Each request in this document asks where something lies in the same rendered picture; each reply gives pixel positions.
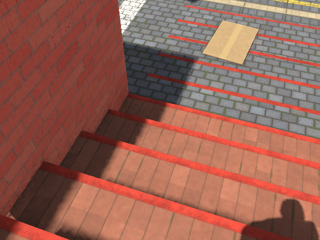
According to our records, stairs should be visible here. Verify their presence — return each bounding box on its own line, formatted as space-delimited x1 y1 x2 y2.
0 93 320 240

